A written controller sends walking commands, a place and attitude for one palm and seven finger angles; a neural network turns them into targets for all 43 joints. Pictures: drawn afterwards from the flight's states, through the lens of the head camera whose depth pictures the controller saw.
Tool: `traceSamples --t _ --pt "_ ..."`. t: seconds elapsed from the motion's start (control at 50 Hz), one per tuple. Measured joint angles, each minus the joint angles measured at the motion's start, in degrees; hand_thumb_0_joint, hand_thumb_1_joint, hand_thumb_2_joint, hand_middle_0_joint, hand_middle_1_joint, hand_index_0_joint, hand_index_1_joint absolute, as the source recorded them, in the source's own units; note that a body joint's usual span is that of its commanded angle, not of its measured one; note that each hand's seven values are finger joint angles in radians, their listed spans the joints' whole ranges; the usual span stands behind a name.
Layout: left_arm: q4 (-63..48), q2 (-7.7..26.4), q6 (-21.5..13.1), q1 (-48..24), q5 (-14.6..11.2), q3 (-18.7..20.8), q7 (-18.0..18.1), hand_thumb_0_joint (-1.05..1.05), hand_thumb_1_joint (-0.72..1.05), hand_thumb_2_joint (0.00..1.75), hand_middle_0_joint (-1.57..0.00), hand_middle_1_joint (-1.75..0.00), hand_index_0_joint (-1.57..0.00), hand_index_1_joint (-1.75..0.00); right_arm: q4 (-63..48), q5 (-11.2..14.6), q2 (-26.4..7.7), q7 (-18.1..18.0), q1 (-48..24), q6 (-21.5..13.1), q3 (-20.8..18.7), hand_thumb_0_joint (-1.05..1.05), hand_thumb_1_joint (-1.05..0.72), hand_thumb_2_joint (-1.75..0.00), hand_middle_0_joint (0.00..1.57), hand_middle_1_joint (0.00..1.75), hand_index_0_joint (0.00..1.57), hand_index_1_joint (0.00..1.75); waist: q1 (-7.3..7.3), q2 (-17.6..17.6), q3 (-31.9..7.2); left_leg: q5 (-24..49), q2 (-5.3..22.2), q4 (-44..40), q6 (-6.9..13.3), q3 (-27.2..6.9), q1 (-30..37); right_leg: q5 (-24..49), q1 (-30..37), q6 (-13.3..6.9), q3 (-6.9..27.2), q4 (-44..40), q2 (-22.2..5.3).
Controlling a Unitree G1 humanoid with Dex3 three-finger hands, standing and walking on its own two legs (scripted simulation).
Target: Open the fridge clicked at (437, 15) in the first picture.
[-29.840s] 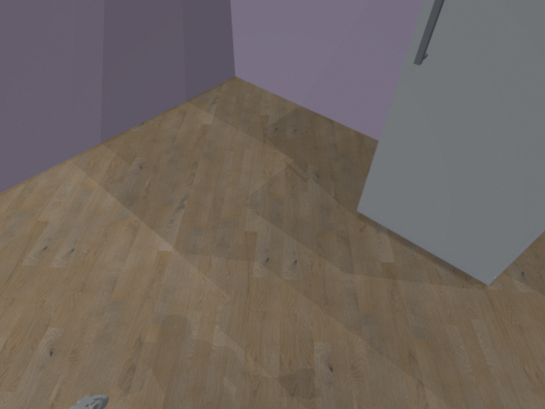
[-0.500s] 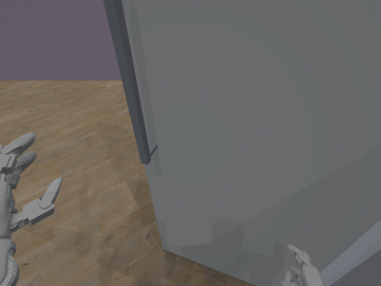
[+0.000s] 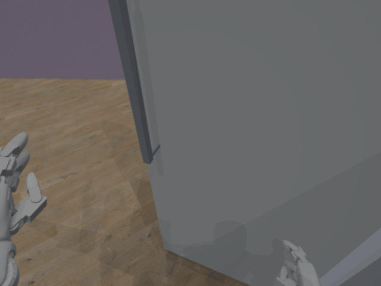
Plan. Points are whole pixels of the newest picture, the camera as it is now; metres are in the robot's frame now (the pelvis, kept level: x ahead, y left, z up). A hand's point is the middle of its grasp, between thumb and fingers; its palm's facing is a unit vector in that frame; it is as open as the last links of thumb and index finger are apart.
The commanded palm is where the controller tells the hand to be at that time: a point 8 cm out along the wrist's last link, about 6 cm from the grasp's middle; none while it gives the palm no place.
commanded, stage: step back with the hand held close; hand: left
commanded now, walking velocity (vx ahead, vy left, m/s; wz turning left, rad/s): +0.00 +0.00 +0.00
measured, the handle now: (140, 82) +0.41 +0.16 +0.25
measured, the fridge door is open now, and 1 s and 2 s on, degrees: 70 70 70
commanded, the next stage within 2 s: stop stepping back and stand still in 1.32 s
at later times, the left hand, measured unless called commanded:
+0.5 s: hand (31, 207) +0.17 +0.28 +0.16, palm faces +0.39 -0.79 -0.48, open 7.4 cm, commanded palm +0.11 +0.32 +0.18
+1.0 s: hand out of the picture +0.09 +0.31 +0.17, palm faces +0.48 -0.76 -0.44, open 7.4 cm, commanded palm +0.03 +0.33 +0.18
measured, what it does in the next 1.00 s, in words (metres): walks backwards: right foot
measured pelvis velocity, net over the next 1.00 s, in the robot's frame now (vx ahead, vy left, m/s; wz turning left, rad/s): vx -0.11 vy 0.03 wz -0.01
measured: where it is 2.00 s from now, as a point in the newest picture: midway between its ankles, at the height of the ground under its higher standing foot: outside the picture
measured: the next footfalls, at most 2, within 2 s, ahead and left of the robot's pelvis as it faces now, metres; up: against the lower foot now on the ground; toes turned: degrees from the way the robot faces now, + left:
right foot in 0.96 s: -0.12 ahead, -0.10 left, +0.00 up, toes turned +0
left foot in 1.30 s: -0.03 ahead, +0.12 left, +0.00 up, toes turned -3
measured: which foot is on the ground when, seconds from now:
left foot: down 0.00-1.00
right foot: down 0.00-0.78, up 0.80-0.94, down 0.96-1.00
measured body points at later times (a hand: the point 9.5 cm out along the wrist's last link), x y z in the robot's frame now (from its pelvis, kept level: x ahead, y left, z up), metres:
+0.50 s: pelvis -0.04 +0.02 -0.01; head -0.02 +0.04 +0.44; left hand +0.14 +0.32 +0.19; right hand +0.13 -0.22 -0.08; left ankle +0.00 +0.11 -0.74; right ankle -0.01 -0.13 -0.74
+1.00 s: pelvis -0.11 +0.03 -0.01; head -0.09 +0.06 +0.44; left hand +0.06 +0.34 +0.19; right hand +0.06 -0.19 -0.09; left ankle +0.00 +0.11 -0.74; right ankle -0.16 -0.10 -0.74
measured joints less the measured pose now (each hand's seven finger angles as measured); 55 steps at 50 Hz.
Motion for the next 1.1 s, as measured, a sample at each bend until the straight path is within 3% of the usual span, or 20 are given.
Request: traceSamples --t 0.12,0.26,0.4,0.52,0.62,0.7,0.78,0.88,0.98,1.06,1.1 --pt "0.1 -0.2 -1.1 -0.9 0.3 0.7 0.0 0.02 0.89 0.90 -0.21 -0.30 -0.21 -0.30 -0.1 0.1 -0.7 0.0 0.2 0.8 -0.1 0.02 -0.90 -0.89 0.20 0.30 0.20 0.30 -0.18 0.5 0.3 -0.2 0.4 0.6 0.1 -0.1 -0.9 0.4 -0.4 0.0 -0.1 -0.5 0.4" --pt "-1.6 -0.1 -5.2 0.2 1.4 2.1 0.5 0.02 0.89 0.90 -0.21 -0.30 -0.21 -0.30 -2.6 0.0 -1.1 0.6 -1.7 5.0 -0.7 0.02 -0.90 -0.89 0.20 0.30 0.20 0.30 -2.77 -1.1 1.7 0.7 0.1 1.3 0.8 1.3 -5.1 1.9 -5.2 0.7 1.3 0.2 0.1" --pt "-6.0 3.5 -6.5 4.9 1.6 3.4 0.8 0.02 0.89 0.90 -0.21 -0.30 -0.21 -0.30 -5.5 0.3 -0.1 0.3 -0.8 6.5 -1.3 0.02 -0.90 -0.89 0.20 0.30 0.20 0.30 -4.33 -3.3 2.9 1.7 -0.7 2.0 1.7 2.4 -7.9 2.4 -8.8 1.5 2.4 2.4 -0.8" --pt "-7.1 4.5 -7.7 4.7 1.6 5.5 1.4 0.02 0.89 0.90 -0.21 -0.30 -0.21 -0.30 -5.8 0.4 0.7 0.2 0.1 5.9 -0.7 0.02 -0.90 -0.89 0.20 0.30 0.20 0.30 -3.84 -3.7 3.1 2.1 -0.7 4.3 1.9 2.0 -10.5 2.8 -11.1 1.5 2.0 4.4 -0.9" --pt "-6.3 2.9 -8.5 3.5 2.0 5.5 1.7 0.02 0.89 0.90 -0.21 -0.30 -0.21 -0.30 -5.5 0.5 0.8 0.3 0.5 5.0 -0.3 0.02 -0.90 -0.89 0.20 0.30 0.20 0.30 -3.39 -2.9 2.6 2.1 -0.3 7.0 1.9 1.2 -12.8 3.2 -12.7 1.3 1.3 6.0 -0.6" --pt "-6.4 1.5 -9.0 3.0 2.1 4.4 2.1 0.02 0.89 0.90 -0.21 -0.30 -0.21 -0.30 -4.1 0.1 0.4 0.7 0.8 4.6 -0.3 0.02 -0.90 -0.89 0.20 0.30 0.20 0.30 -3.33 -3.1 1.9 -2.3 -0.6 9.7 1.7 0.5 -15.1 4.2 -13.9 1.1 1.0 6.0 -0.6" --pt "-7.7 1.8 -9.5 2.4 2.3 3.8 2.7 0.02 0.89 0.90 -0.21 -0.30 -0.21 -0.30 -3.2 0.0 -0.2 0.6 0.9 4.4 -0.3 0.02 -0.90 -0.89 0.20 0.30 0.20 0.30 -3.78 -3.9 2.5 2.7 -1.0 9.1 2.4 0.5 -15.7 3.7 -14.8 1.3 1.0 7.3 -0.9" --pt "-6.5 3.6 -11.1 1.5 3.4 6.2 2.0 0.02 0.89 0.90 -0.21 -0.30 -0.21 -0.30 -3.6 0.2 0.7 0.4 2.5 2.6 -1.3 0.02 -0.90 -0.89 0.20 0.30 0.20 0.30 -5.07 -2.2 2.5 5.3 -0.2 7.9 3.2 -1.9 -16.5 -3.3 -12.8 0.5 2.1 15.8 3.1" --pt "-7.3 4.2 -12.6 2.9 2.6 8.3 1.6 0.02 0.89 0.90 -0.21 -0.30 -0.21 -0.30 -3.3 -0.3 1.4 1.3 2.2 0.8 -0.5 0.02 -0.90 -0.89 0.20 0.30 0.20 0.30 -2.97 -2.9 1.0 8.3 0.2 5.3 2.6 -0.7 -19.2 -5.1 -3.7 -0.4 1.7 2.7 3.8" --pt "-7.5 2.9 -12.1 0.9 1.8 5.3 0.8 0.02 0.89 0.90 -0.21 -0.30 -0.21 -0.30 -2.2 0.0 0.9 1.4 -1.8 1.4 -0.5 0.02 -0.90 -0.89 0.20 0.30 0.20 0.30 -1.79 -0.9 4.3 12.1 2.0 1.7 2.1 -0.4 -18.6 -0.6 -4.3 -0.1 2.2 0.2 5.3" --pt "-8.1 3.6 -11.6 1.5 1.4 4.3 0.4 0.02 0.89 0.90 -0.21 -0.30 -0.21 -0.30 -2.5 0.2 1.1 1.2 -2.8 2.1 -0.5 0.02 -0.90 -0.89 0.20 0.30 0.20 0.30 -2.12 -1.2 4.5 13.1 2.1 1.1 2.0 0.1 -18.5 -0.6 -5.4 -0.1 2.6 1.8 5.3"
